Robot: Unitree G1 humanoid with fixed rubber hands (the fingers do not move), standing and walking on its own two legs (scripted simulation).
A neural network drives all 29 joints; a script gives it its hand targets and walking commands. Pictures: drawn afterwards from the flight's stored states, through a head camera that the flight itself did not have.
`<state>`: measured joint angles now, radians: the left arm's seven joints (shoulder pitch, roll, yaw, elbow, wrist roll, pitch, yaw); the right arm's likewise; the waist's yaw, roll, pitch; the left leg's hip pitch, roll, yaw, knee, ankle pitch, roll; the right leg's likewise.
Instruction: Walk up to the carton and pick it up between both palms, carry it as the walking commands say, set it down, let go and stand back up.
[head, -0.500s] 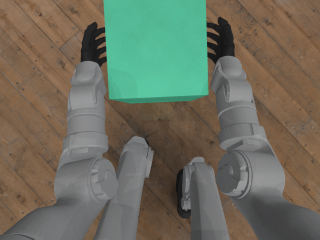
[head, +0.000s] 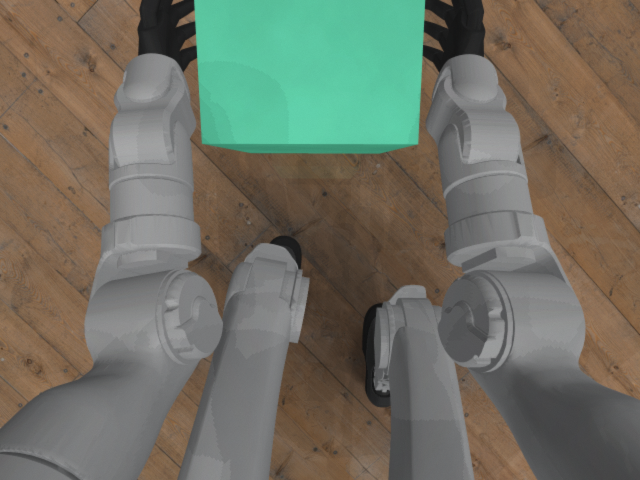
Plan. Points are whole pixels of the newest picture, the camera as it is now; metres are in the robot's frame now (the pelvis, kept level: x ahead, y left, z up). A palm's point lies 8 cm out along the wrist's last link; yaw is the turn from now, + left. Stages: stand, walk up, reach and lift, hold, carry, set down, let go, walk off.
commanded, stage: set down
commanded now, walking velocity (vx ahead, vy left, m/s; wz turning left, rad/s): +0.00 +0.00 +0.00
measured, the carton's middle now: (313, 59) +0.53 +0.14 -0.21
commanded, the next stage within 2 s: none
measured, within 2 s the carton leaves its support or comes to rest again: rests again in 1.32 s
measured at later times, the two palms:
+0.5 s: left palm (187, 63) +0.49 +0.29 -0.21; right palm (427, 69) +0.56 +0.01 -0.22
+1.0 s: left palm (193, 73) +0.49 +0.29 -0.24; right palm (423, 76) +0.56 +0.00 -0.24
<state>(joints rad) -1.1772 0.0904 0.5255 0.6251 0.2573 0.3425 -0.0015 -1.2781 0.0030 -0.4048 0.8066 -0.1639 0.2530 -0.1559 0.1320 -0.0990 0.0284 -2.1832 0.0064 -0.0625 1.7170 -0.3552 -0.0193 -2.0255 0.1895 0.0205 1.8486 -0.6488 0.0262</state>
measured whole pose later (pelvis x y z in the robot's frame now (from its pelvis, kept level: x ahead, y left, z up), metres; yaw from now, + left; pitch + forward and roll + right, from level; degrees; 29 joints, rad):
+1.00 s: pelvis -0.01 -0.01 -0.08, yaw -1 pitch +40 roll -1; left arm -1.40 0.27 0.49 0.82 0.14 0.29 -0.05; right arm -1.55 -0.13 -0.22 0.98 -0.02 0.26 -0.20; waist 0.17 -0.09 0.35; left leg -2.28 0.04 -0.06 1.99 -0.40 -0.03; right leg -2.13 0.24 0.01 2.14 -0.71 0.03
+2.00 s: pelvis -0.01 +0.00 -0.09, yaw -2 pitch +38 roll +0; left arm -1.46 0.33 0.51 0.95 0.14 0.24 -0.11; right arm -1.59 -0.15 -0.22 1.03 -0.04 0.23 -0.14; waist 0.18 -0.07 0.43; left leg -2.28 0.06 -0.04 2.05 -0.42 -0.01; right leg -2.14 0.26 0.02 2.20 -0.72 0.04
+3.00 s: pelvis -0.02 +0.01 -0.09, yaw -1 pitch +33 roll -1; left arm -1.54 0.47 0.31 1.09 -0.16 0.09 0.02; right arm -1.62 -0.34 0.01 0.99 0.16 0.20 -0.15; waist 0.16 -0.04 0.52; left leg -2.24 0.05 -0.01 2.04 -0.39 0.02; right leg -2.08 0.15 0.01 2.20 -0.70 0.04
